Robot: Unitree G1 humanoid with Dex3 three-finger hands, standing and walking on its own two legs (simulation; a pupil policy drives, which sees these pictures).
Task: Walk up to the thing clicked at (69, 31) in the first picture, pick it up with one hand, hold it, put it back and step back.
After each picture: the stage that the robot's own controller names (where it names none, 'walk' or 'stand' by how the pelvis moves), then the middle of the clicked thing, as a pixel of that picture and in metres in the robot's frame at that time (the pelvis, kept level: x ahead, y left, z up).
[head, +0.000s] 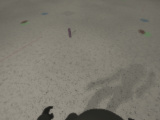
stand; (69, 33) +2.03 +0.60 -0.65
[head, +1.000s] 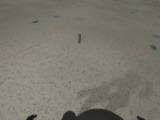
walk; (79, 38) +1.95 +0.26 -0.63
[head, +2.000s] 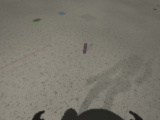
walk; (84, 48) +1.35 +0.08 -0.64
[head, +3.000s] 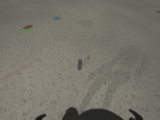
walk; (79, 64) +0.90 +0.14 -0.64
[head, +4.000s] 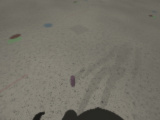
walk; (72, 81) +0.60 +0.18 -0.65
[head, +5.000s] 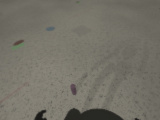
stand; (73, 89) +0.46 +0.21 -0.63
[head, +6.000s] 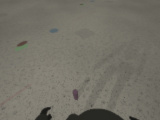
stand; (75, 94) +0.41 +0.18 -0.65
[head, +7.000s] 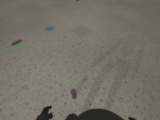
stand; (73, 94) +0.40 +0.19 -0.66
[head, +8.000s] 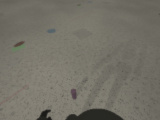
stand; (73, 94) +0.42 +0.19 -0.66
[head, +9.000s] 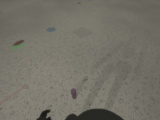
stand; (73, 94) +0.41 +0.19 -0.66
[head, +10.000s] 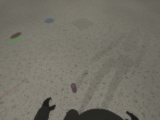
go down; (73, 88) +0.42 +0.19 -0.65
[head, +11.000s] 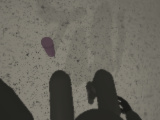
go down; (49, 48) +0.48 +0.26 -0.22
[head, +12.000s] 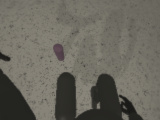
close in; (59, 53) +0.49 +0.24 -0.26
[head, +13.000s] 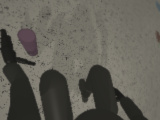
close in; (30, 45) +0.47 +0.28 -0.16
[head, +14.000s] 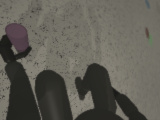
close; (21, 43) +0.47 +0.29 -0.16
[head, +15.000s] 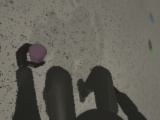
lift; (37, 56) +0.38 +0.27 -0.16
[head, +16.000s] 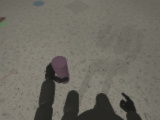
lift; (62, 72) +0.32 +0.18 +0.04
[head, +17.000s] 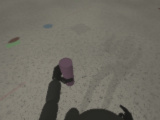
hold; (68, 74) +0.31 +0.15 +0.06
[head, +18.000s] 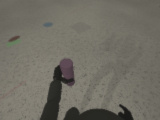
hold; (68, 74) +0.32 +0.15 +0.04
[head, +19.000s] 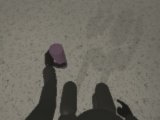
crouch; (60, 58) +0.41 +0.20 -0.04
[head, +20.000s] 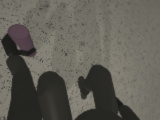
lower; (26, 44) +0.46 +0.28 -0.17
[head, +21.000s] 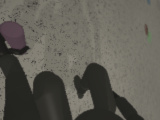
lower; (17, 42) +0.46 +0.29 -0.17
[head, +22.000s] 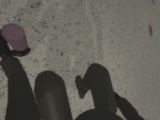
lower; (19, 44) +0.45 +0.30 -0.17
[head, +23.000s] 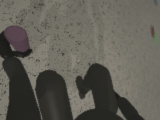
lower; (21, 45) +0.44 +0.30 -0.17
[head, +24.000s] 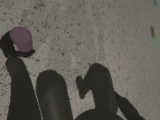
rest; (24, 45) +0.45 +0.28 -0.17
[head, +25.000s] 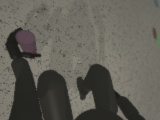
withdraw; (29, 47) +0.45 +0.27 -0.17
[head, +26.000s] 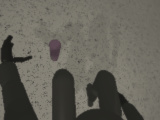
stand; (54, 52) +0.45 +0.24 -0.20
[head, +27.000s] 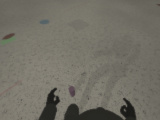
stand; (72, 91) +0.39 +0.17 -0.57
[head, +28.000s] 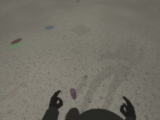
stand; (73, 94) +0.40 +0.18 -0.60
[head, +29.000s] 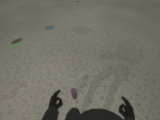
stand; (74, 94) +0.40 +0.17 -0.60
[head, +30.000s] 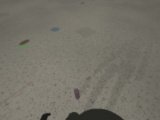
stand; (77, 94) +0.41 +0.17 -0.65
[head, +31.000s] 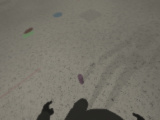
walk; (81, 79) +0.49 +0.18 -0.64
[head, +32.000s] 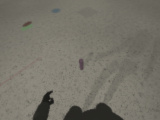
walk; (81, 64) +0.76 +0.13 -0.63
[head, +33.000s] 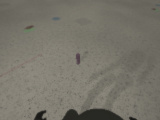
stand; (78, 59) +1.05 +0.22 -0.64
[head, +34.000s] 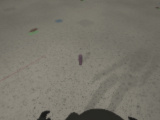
stand; (80, 60) +1.07 +0.19 -0.66
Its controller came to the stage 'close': yes
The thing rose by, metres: 0.68
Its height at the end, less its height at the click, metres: +0.00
